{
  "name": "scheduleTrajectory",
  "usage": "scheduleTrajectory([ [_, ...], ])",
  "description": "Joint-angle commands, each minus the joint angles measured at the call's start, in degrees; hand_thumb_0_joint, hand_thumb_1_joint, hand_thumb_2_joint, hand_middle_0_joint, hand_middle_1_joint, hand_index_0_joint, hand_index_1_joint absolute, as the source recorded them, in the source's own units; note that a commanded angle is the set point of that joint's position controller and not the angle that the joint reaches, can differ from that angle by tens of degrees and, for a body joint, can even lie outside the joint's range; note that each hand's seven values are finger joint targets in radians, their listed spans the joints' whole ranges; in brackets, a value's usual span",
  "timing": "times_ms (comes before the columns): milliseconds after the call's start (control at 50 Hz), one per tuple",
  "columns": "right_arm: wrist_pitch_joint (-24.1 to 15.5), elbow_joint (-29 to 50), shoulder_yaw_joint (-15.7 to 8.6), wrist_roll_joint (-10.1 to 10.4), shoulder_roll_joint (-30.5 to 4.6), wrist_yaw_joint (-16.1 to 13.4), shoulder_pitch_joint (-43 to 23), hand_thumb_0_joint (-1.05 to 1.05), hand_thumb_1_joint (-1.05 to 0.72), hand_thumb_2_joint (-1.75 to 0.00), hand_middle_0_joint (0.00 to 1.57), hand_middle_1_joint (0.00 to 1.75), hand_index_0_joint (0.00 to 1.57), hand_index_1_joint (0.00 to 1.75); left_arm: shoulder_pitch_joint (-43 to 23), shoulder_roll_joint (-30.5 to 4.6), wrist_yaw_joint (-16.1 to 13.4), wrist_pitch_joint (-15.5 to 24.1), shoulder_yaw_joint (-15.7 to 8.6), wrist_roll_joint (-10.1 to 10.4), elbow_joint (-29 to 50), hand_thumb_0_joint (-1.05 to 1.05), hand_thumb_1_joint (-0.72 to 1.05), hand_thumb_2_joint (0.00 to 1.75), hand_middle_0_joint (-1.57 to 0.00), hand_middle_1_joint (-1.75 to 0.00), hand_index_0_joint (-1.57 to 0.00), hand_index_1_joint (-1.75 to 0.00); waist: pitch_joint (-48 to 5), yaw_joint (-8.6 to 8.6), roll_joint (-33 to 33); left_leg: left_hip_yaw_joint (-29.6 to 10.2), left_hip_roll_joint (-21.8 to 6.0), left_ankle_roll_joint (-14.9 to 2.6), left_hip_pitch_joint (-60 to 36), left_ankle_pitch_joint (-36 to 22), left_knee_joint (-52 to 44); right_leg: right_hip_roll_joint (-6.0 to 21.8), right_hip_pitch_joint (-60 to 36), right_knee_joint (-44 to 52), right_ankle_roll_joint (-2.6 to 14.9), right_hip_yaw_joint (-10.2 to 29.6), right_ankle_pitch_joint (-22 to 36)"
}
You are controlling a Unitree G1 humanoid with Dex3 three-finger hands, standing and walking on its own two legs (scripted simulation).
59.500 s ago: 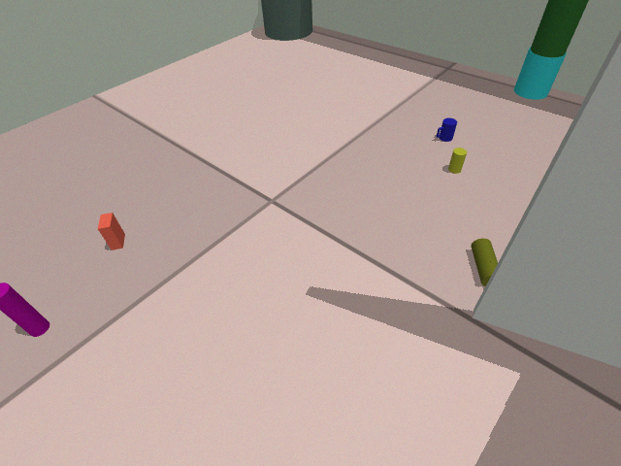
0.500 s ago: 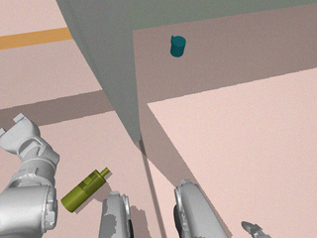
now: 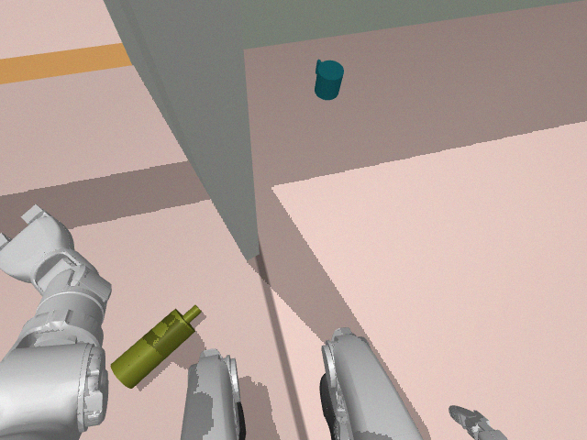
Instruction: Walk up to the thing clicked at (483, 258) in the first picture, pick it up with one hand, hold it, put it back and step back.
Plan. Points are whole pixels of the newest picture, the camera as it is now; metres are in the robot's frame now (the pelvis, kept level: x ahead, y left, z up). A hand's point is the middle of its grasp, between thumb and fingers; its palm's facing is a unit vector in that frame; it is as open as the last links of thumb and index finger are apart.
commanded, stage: go down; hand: left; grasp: from above
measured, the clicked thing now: (161, 340) +0.33 +0.29 -0.54
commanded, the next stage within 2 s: none
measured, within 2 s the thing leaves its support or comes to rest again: neither
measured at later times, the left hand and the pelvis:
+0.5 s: hand (69, 267) +0.41 +0.31 -0.11, palm faces -0.23 -0.28 -0.93, open 13.7 cm; pelvis +0.00 +0.00 +0.00, yaw +0 degrees
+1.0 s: hand (76, 268) +0.41 +0.30 -0.12, palm faces -0.27 -0.28 -0.92, open 13.7 cm; pelvis +0.00 +0.00 -0.01, yaw +0 degrees
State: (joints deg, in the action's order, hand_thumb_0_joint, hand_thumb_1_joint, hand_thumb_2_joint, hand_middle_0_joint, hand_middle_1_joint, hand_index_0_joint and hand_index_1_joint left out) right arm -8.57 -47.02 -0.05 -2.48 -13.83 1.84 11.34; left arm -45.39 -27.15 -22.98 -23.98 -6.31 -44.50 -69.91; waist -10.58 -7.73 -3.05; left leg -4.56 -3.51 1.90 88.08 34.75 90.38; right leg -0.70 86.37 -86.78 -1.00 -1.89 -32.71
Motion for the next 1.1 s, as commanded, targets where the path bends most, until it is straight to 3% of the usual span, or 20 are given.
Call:
scheduleTrajectory([
  [0, -1.32, 2.47, -3.08, 0.15, -9.96, -1.02, 9.04, 0.00, -0.91, -0.90, 0.20, 0.30, 0.20, 0.30, -16.52, -14.13, -1.11, 0.37, 0.05, -1.54, 5.99, 0.00, -0.48, 0.86, -0.09, -1.10, -0.12, -1.06, -30.64, -0.85, -4.28, 3.23, 1.63, -2.57, -19.34, -12.85, -10.56, -1.29, -20.51, 11.36, 2.72, -1.56, 13.00],
  [60, -1.38, 2.46, -3.03, 0.00, -9.80, -1.09, 9.72, 0.00, -0.91, -0.90, 0.20, 0.30, 0.20, 0.30, -17.34, -11.99, -0.78, 1.15, 1.16, -1.79, 5.19, 0.00, -0.47, 0.85, -0.09, -1.11, -0.13, -1.06, -28.18, -1.62, -5.14, 2.84, 1.67, -2.27, -19.44, -13.41, -10.79, -1.24, -17.83, 11.06, 2.93, -1.84, 12.73],
  [120, -1.49, 2.76, -2.88, 0.07, -9.84, -0.82, 9.97, 0.00, -0.91, -0.90, 0.20, 0.30, 0.20, 0.30, -15.11, -11.54, -0.99, 1.83, 1.11, -2.15, 2.53, 0.00, -0.46, 0.84, -0.09, -1.11, -0.13, -1.06, -26.16, -1.02, -3.82, 3.35, 1.94, -2.45, -16.83, -12.50, -10.50, -1.39, -17.88, 11.03, 2.91, -1.74, 12.10],
  [160, -1.53, 2.89, -2.98, -0.13, -9.95, -0.61, 9.96, 0.00, -0.91, -0.90, 0.20, 0.30, 0.20, 0.30, -15.02, -10.95, -1.17, 2.29, 1.07, -2.12, 3.76, 0.00, -0.45, 0.84, -0.09, -1.13, -0.13, -1.07, -28.66, -0.60, -5.07, 3.21, 1.88, -2.19, -18.87, -14.57, -9.96, -1.42, -17.31, 9.80, 3.10, -1.93, 13.55],
  [200, -1.36, 3.29, -3.23, -0.12, -10.57, -0.41, 10.22, 0.00, -0.92, -0.90, 0.20, 0.30, 0.20, 0.30, -16.11, -13.35, -1.78, 2.42, 0.00, -2.68, 6.98, 0.00, -0.45, 0.83, -0.09, -1.13, -0.14, -1.07, -31.69, -0.12, -7.40, 2.97, 1.77, -1.90, -21.76, -17.40, -10.00, -1.43, -17.34, 8.99, 3.32, -2.02, 15.45],
  [260, -1.03, 3.17, -3.32, 0.04, -10.58, -0.38, 9.92, 0.00, -0.92, -0.90, 0.20, 0.30, 0.20, 0.30, -17.55, -13.84, -2.86, 2.01, -0.19, -3.52, 8.57, 0.00, -0.46, 0.85, -0.09, -1.11, -0.13, -1.07, -32.51, -0.15, -7.54, 3.09, 1.73, -1.94, -22.63, -16.43, -10.38, -1.49, -17.78, 9.40, 3.30, -1.91, 15.31],
  [380, -0.98, 2.42, -3.47, -0.07, -11.14, -0.79, 9.20, 0.00, -0.91, -0.90, 0.20, 0.30, 0.20, 0.30, -18.32, -15.43, -4.82, -0.07, -1.94, -1.90, 11.80, 0.00, -0.47, 0.86, -0.08, -1.10, -0.12, -1.06, -35.05, 0.19, -10.23, 1.68, 1.12, -1.22, -26.71, -16.30, -11.61, -1.20, -15.97, 8.44, 3.54, -2.11, 14.01],
  [440, -1.09, 1.64, -3.33, -0.05, -10.93, -0.68, 9.18, 0.00, -0.91, -0.90, 0.20, 0.30, 0.20, 0.30, -20.55, -13.88, -4.53, -1.45, -0.86, -1.22, 10.10, 0.00, -0.48, 0.87, -0.08, -1.09, -0.11, -1.05, -34.07, -0.85, -9.65, 1.17, 0.88, -1.24, -27.13, -17.09, -11.88, -1.42, -15.59, 8.94, 3.51, -2.31, 14.31],
  [500, -1.37, 1.59, -3.24, -0.03, -10.37, -0.74, 9.18, 0.00, -0.91, -0.90, 0.20, 0.30, 0.20, 0.30, -20.78, -11.95, -3.30, -1.48, 0.58, -0.33, 5.93, 0.00, -0.47, 0.86, -0.08, -1.10, -0.12, -1.06, -29.65, -2.04, -6.26, 1.78, 1.08, -1.99, -22.24, -12.23, -12.05, -1.52, -16.84, 11.23, 3.01, -2.19, 11.55],
  [540, -1.60, 1.79, -3.05, -0.01, -10.02, -0.59, 8.94, 0.00, -0.91, -0.90, 0.20, 0.30, 0.20, 0.30, -16.80, -11.53, -2.38, -1.24, 0.79, -0.16, 2.87, 0.00, -0.47, 0.86, -0.09, -1.10, -0.12, -1.06, -28.16, -1.23, -3.85, 2.49, 1.50, -2.30, -18.84, -10.20, -11.46, -1.37, -17.74, 11.73, 2.84, -1.93, 9.77],
  [580, -1.61, 2.67, -3.06, 0.00, -10.21, -0.50, 8.90, 0.00, -0.91, -0.90, 0.20, 0.30, 0.20, 0.30, -16.22, -13.83, -1.58, -0.48, 0.10, -0.49, 3.76, 0.00, -0.46, 0.86, -0.09, -1.09, -0.12, -1.05, -29.79, -0.12, -3.90, 3.56, 1.84, -2.57, -17.67, -10.79, -10.59, -1.52, -20.24, 11.78, 2.67, -1.47, 10.55],
  [600, -1.61, 2.71, -2.91, -0.08, -9.92, -0.35, 9.17, 0.00, -0.91, -0.90, 0.20, 0.30, 0.20, 0.30, -14.92, -12.82, -1.10, -0.27, 0.42, -0.65, 3.28, 0.00, -0.47, 0.86, -0.09, -1.09, -0.12, -1.05, -29.83, -0.46, -3.77, 3.38, 1.96, -2.52, -17.17, -11.55, -10.20, -1.20, -20.25, 11.08, 2.70, -1.55, 11.60],
  [680, -1.06, 3.67, -3.02, 0.41, -10.08, -0.35, 9.91, 0.00, -0.91, -0.90, 0.20, 0.30, 0.20, 0.30, -16.55, -15.64, -0.01, 1.21, -0.08, -3.13, 7.65, 0.00, -0.47, 0.85, -0.09, -1.10, -0.13, -1.06, -32.10, -0.05, -5.37, 3.54, 2.08, -2.42, -19.59, -15.12, -10.75, -1.29, -22.12, 10.82, 2.88, -1.41, 15.33],
  [760, -1.10, 3.03, -2.78, 0.14, -9.95, -0.64, 10.33, 0.00, -0.91, -0.90, 0.20, 0.30, 0.20, 0.30, -17.82, -13.80, -1.08, 2.27, 0.27, -3.40, 6.05, 0.00, -0.47, 0.85, -0.09, -1.11, -0.13, -1.07, -28.15, -1.62, -4.24, 3.11, 1.83, -2.49, -18.37, -13.15, -10.45, -1.23, -18.19, 10.90, 2.88, -1.66, 13.26],
  [820, -1.23, 2.52, -2.82, -0.19, -10.52, -0.49, 10.61, 0.00, -0.91, -0.90, 0.20, 0.30, 0.20, 0.30, -18.01, -14.37, -2.78, 2.08, -1.14, -3.04, 5.48, 0.00, -0.46, 0.85, -0.08, -1.13, -0.13, -1.08, -31.22, -0.74, -5.14, 3.31, 1.71, -2.27, -20.00, -15.30, -9.77, -1.12, -18.55, 9.88, 2.91, -1.64, 15.09],
  [860, -1.35, 2.25, -3.06, -0.41, -10.69, -0.37, 10.45, 0.00, -0.92, -0.90, 0.20, 0.30, 0.20, 0.30, -19.13, -12.33, -3.70, 1.50, -0.43, -2.33, 6.49, 0.00, -0.47, 0.85, -0.08, -1.12, -0.12, -1.07, -33.43, -0.60, -8.11, 2.93, 1.64, -1.76, -23.33, -17.52, -9.92, -1.23, -16.68, 8.91, 3.30, -1.88, 15.64],
  [900, -1.61, 1.81, -3.18, -0.56, -10.33, -0.07, 10.06, 0.00, -0.91, -0.90, 0.20, 0.30, 0.20, 0.30, -19.38, -9.25, -4.05, 0.83, 1.28, -2.03, 4.16, 0.00, -0.47, 0.85, -0.08, -1.12, -0.12, -1.07, -30.90, -1.82, -8.10, 2.55, 1.33, -1.63, -22.72, -17.45, -9.86, -1.53, -14.90, 8.72, 3.34, -2.31, 15.37],
  [940, -1.73, 1.51, -3.20, -0.59, -10.73, 0.12, 10.60, 0.00, -0.91, -0.90, 0.20, 0.30, 0.20, 0.30, -20.11, -12.71, -4.61, 0.84, -0.55, -2.07, 3.84, 0.00, -0.47, 0.85, -0.08, -1.11, -0.12, -1.07, -31.10, -1.24, -6.97, 2.56, 1.37, -1.75, -20.48, -16.46, -9.20, -1.46, -15.66, 8.12, 3.24, -2.13, 15.24],
  [1040, -1.29, 2.65, -3.55, -0.45, -10.78, 0.57, 9.59, 0.00, -0.91, -0.90, 0.20, 0.30, 0.20, 0.30, -17.50, -15.09, -3.98, 0.70, -1.31, -2.51, 9.32, 0.00, -0.49, 0.87, -0.08, -1.10, -0.11, -1.06, -35.80, 0.73, -9.37, 3.17, 1.64, -1.83, -22.76, -18.03, -8.94, -1.39, -18.17, 7.70, 3.33, -1.82, 16.43],
  [1080, -1.07, 2.72, -3.51, -0.35, -10.43, 0.51, 9.46, 0.00, -0.91, -0.90, 0.20, 0.30, 0.20, 0.30, -17.81, -14.57, -3.48, 0.70, -0.76, -3.15, 9.77, 0.00, -0.50, 0.88, -0.09, -1.09, -0.11, -1.06, -33.68, -0.21, -8.36, 2.88, 1.60, -2.01, -21.45, -15.69, -9.25, -1.37, -17.20, 8.43, 3.20, -1.86, 14.78],
])
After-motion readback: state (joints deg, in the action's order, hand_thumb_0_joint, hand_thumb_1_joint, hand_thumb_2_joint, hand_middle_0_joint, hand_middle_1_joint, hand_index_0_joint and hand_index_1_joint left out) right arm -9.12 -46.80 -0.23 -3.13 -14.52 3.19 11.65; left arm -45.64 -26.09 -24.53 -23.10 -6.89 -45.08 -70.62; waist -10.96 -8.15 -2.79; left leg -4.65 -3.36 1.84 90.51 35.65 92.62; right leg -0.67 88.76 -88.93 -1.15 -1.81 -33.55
